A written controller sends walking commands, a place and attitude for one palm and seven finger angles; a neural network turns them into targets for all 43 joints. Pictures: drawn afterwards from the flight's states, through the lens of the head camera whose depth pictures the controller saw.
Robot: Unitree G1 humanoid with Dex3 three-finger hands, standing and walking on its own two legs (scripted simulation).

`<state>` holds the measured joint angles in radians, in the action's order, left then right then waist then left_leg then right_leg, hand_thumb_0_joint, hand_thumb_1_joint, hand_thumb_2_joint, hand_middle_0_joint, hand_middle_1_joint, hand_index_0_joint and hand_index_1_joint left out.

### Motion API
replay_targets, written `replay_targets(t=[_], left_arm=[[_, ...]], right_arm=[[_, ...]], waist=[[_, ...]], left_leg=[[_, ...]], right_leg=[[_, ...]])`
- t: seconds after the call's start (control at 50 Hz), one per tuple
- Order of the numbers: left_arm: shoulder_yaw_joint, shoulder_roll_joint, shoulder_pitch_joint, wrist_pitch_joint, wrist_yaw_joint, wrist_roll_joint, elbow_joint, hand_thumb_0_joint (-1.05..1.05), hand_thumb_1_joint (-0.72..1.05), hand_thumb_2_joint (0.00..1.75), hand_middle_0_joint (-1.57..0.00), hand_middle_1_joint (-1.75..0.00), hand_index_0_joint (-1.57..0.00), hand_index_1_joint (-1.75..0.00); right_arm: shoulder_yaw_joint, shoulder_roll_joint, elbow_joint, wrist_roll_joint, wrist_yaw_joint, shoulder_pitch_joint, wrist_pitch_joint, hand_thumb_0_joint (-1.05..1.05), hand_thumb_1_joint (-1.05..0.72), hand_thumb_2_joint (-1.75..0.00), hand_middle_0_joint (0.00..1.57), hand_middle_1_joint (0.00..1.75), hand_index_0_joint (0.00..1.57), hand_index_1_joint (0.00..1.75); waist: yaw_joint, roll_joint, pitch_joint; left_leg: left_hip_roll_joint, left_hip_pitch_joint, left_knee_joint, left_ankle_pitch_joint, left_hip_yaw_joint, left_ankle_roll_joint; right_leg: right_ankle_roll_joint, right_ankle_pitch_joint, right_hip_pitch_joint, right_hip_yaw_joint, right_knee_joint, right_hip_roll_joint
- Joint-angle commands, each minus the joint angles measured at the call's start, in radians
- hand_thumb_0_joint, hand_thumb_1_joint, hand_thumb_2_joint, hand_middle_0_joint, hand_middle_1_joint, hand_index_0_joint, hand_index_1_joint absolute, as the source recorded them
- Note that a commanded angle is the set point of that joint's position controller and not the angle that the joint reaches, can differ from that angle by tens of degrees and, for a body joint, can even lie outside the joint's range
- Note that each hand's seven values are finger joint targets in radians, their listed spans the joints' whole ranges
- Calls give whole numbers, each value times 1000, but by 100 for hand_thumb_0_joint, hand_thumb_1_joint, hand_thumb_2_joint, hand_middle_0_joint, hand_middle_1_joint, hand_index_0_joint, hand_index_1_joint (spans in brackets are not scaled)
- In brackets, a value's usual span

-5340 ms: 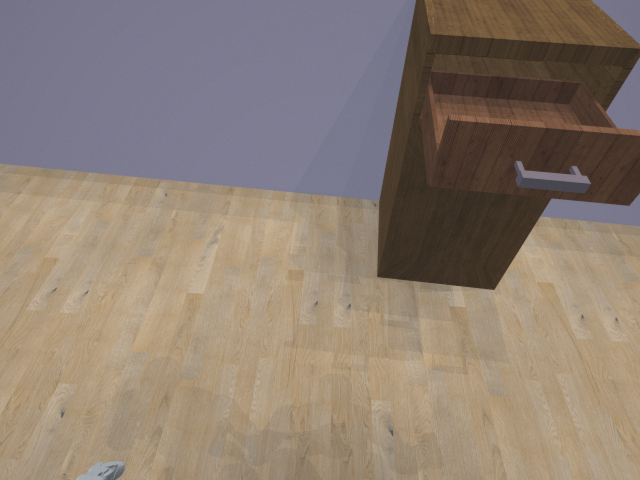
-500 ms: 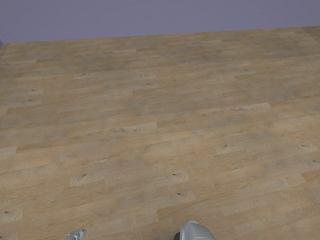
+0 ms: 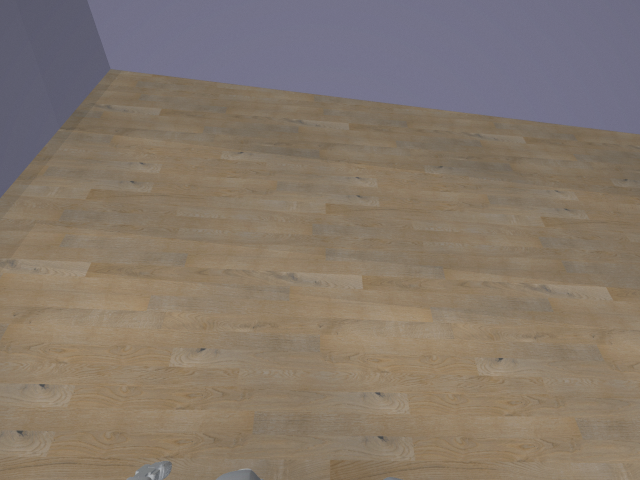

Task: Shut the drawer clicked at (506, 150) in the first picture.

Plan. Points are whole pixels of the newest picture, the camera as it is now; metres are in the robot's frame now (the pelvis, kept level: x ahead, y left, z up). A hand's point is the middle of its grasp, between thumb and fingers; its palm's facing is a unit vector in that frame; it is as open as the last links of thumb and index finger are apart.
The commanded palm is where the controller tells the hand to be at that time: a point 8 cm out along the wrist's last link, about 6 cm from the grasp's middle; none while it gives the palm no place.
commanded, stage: turn to face it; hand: left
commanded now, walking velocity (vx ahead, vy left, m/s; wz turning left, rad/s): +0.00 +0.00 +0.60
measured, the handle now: out of the picture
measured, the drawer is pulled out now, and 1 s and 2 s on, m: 0.28 0.28 0.28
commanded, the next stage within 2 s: none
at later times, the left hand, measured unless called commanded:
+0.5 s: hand out of the picture +0.02 +0.18 -0.13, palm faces +0.31 -0.91 -0.28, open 7.4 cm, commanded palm none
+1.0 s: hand out of the picture -0.16 +0.18 -0.16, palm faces +0.61 -0.74 -0.27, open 7.4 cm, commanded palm none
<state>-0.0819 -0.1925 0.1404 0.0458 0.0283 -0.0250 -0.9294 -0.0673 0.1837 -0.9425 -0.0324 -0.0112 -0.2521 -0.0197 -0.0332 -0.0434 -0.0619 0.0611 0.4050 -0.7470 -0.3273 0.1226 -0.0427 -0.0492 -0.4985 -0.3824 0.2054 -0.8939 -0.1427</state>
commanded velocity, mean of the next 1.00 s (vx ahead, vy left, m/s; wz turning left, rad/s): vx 0.00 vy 0.00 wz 0.60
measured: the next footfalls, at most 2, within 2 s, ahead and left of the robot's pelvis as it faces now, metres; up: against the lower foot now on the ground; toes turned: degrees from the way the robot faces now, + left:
right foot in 0.48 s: +0.05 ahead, -0.16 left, +0.00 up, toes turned +14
left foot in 0.90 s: -0.08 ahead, +0.08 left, +0.00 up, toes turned +39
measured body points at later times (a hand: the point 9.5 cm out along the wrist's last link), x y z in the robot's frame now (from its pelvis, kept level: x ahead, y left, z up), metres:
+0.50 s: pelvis -0.02 -0.05 +0.01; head +0.01 -0.06 +0.46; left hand +0.00 +0.22 -0.11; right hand +0.13 -0.28 -0.13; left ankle +0.03 +0.08 -0.70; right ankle +0.01 -0.17 -0.72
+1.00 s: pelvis -0.06 -0.03 +0.01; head -0.04 +0.01 +0.46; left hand -0.19 +0.21 -0.14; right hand +0.20 -0.17 -0.10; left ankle -0.11 +0.06 -0.71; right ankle +0.00 -0.17 -0.65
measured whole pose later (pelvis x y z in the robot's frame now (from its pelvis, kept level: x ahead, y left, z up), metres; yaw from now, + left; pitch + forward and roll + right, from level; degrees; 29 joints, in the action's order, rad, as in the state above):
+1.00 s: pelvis -0.06 -0.03 +0.01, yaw +36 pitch +0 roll +0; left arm -0.09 -0.28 0.23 0.07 0.02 -0.02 -0.93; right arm -0.05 0.22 -0.88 -0.02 -0.02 -0.11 -0.02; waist 0.02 -0.05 -0.10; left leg 0.00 0.30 -0.61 -0.30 0.05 -0.03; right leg -0.09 -0.49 -0.44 0.09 -1.07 -0.15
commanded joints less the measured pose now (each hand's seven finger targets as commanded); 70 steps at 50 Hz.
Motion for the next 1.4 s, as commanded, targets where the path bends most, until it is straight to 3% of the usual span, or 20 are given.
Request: replay_targets(t=[0.0, 0.06, 0.3, 0.4, 0.42, 0.44, 0.46, 0.52, 0.56, 0.7, 0.82, 0.84, 0.88, 0.92, 1.0, 1.14, 1.26, 1.28, 1.32, 1.38], left_arm=[[-25, -71, -28, -22, -11, 0, 97, 0, 90, 90, -20, -30, -20, -30], [-29, -96, 45, -20, -18, 5, 57, 0, 90, 90, -20, -30, -20, -30], [-16, -110, 22, -14, -7, 14, 95, 0, 90, 90, -20, -30, -20, -30], [-18, -121, 170, -23, 0, 21, 81, 0, 90, 90, -20, -30, -20, -30], [-25, -144, 223, -30, 3, 17, 72, 0, 90, 90, -20, -30, -20, -30], [-43, -240, 232, -41, 11, -4, 88, 0, 90, 90, -20, -30, -20, -30], [-37, -287, 147, -35, 12, -3, 123, 0, 90, 90, -20, -30, -20, -30], [-12, -181, -13, -52, 7, 6, 148, 0, 90, 90, -20, -30, -20, -30], [-2, -152, 16, -61, 7, 3, 143, 0, 90, 90, -20, -30, -20, -30], [-15, -213, 167, -53, 5, -6, 84, 0, 90, 90, -20, -30, -20, -30], [-34, -249, 151, -38, -2, 0, 69, 0, 90, 90, -20, -30, -20, -30], [-33, -238, 143, -34, -6, 7, 72, 0, 90, 90, -20, -30, -20, -30], [-6, -133, 82, -29, -16, 12, 153, 0, 90, 90, -20, -30, -20, -30], [-13, -137, -2, -15, -6, 9, 146, 0, 90, 90, -20, -30, -20, -30], [-22, -152, 64, -12, -22, 6, 98, 0, 90, 90, -20, -30, -20, -30], [-14, -140, 5, -14, -14, 10, 142, 0, 90, 90, -20, -30, -20, -30], [-12, -134, 102, -34, -4, 21, 144, 0, 90, 90, -20, -30, -20, -30], [-18, -162, 143, -43, 0, 18, 137, 0, 90, 90, -20, -30, -20, -30], [-35, -300, 139, -48, 7, -1, 157, 0, 90, 90, -20, -30, -20, -30], [-16, -200, 9, -50, 6, 7, 175, 0, 90, 90, -20, -30, -20, -30]], right_arm=[[-37, 196, 59, 3, 32, -59, 20, 0, -90, -90, 20, 30, 20, 30], [-30, 179, 82, 11, 34, 2, 32, 0, -90, -90, 20, 30, 20, 30], [-59, 236, 79, 8, 16, 2, -1, 0, -90, -90, 20, 30, 20, 30], [-70, 238, 116, 8, 5, 90, -18, 0, -90, -90, 20, 30, 20, 30], [-69, 213, 128, 14, 2, 110, -23, 0, -90, -90, 20, 30, 20, 30], [-62, 138, 145, 24, -4, 94, -28, 0, -90, -90, 20, 30, 20, 30], [-60, 139, 169, 10, -2, 107, -22, 0, -90, -90, 20, 30, 20, 30], [-63, 163, 113, 3, -18, 84, -37, 0, -90, -90, 20, 30, 20, 30], [-54, 140, 98, 8, -23, 63, -36, 0, -90, -90, 20, 30, 20, 30], [-29, 122, 129, 15, -23, 201, -37, 0, -90, -90, 20, 30, 20, 30], [-20, 139, 124, 20, -16, 136, -12, 0, -90, -90, 20, 30, 20, 30], [-30, 174, 115, 18, -18, 86, -5, 0, -90, -90, 20, 30, 20, 30], [-78, 369, 92, 17, -5, -54, 2, 0, -90, -90, 20, 30, 20, 30], [-69, 323, 68, 15, 16, -47, 3, 0, -90, -90, 20, 30, 20, 30], [-41, 242, 119, 13, 17, 114, 10, 0, -90, -90, 20, 30, 20, 30], [-53, 251, 111, 8, 12, 66, -2, 0, -90, -90, 20, 30, 20, 30], [-63, 243, 132, 10, 9, 98, -12, 0, -90, -90, 20, 30, 20, 30], [-60, 219, 138, 18, 6, 103, -12, 0, -90, -90, 20, 30, 20, 30], [-49, 138, 173, 16, 2, 71, -9, 0, -90, -90, 20, 30, 20, 30], [-59, 168, 119, 6, -11, 82, -36, 0, -90, -90, 20, 30, 20, 30]], waist=[[-6, 252, 99], [22, 176, 147], [-16, 178, 121], [48, 212, 142], [76, 156, 134], [84, -123, 114], [70, -245, 54], [-10, -114, -34], [-5, -101, -12], [81, -144, 44], [58, -188, 125], [27, -98, 155], [-55, 356, 197], [-56, 288, 168], [22, 197, 89], [-4, 184, 78], [46, 199, 131], [69, 136, 143], [71, -245, 135], [14, -111, 11]], left_leg=[[269, -201, 445, 275, -453, -86], [194, -241, 440, 334, -333, -76], [168, -223, 455, 151, -502, -135], [87, -53, 420, 89, -509, -74], [31, 64, 349, 15, -465, -25], [-101, 264, 76, -127, -310, 59], [-140, 302, -180, -208, -186, 94], [-54, 215, -455, -55, -183, 91], [-45, 216, -461, -15, -145, 112], [-30, 138, -195, -108, -65, 129], [-53, -100, 207, 9, 6, 92], [-35, -246, 343, 146, -26, 76], [373, -495, 365, 817, -505, -153], [301, -390, 363, 627, -452, -157], [154, -232, 418, 401, -318, -91], [157, -219, 421, 287, -456, -132], [92, -104, 304, 378, -511, -95], [47, -10, 234, 281, -482, -50], [-149, 251, -199, -259, -199, 86], [-58, 207, -490, -108, -211, 89]], right_leg=[[-17, 69, -276, -212, -369, 27], [-34, 167, -216, -211, -319, 31], [-30, 59, -90, -207, 29, 93], [3, 147, 196, -173, 352, 139], [20, 203, 326, -193, 525, 97], [107, 15, 415, -477, 711, -158], [194, -25, 249, -623, 757, -361], [152, 221, 74, -359, 667, -199], [140, 444, 157, -247, 598, -156], [171, 665, 308, -175, 528, -216], [110, 730, 315, -67, 361, -217], [65, 660, 230, -35, 239, -198], [-54, -187, -230, -43, -155, -5], [-40, -76, -253, -180, -288, -5], [-47, 119, -164, -190, -251, 17], [-45, 72, -106, -199, -25, 72], [-20, 187, 176, -180, 344, 131], [-9, 264, 307, -211, 500, 89], [170, 296, 367, -594, 652, -355], [168, 299, 156, -393, 629, -223]])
